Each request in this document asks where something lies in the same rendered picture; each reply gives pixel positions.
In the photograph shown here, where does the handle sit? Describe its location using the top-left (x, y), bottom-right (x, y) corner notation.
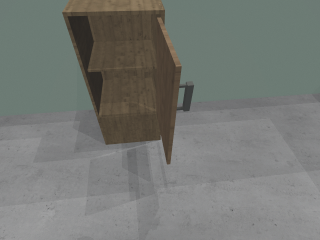
top-left (176, 81), bottom-right (194, 112)

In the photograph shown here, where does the cupboard door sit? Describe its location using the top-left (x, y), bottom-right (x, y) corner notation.
top-left (156, 17), bottom-right (182, 165)

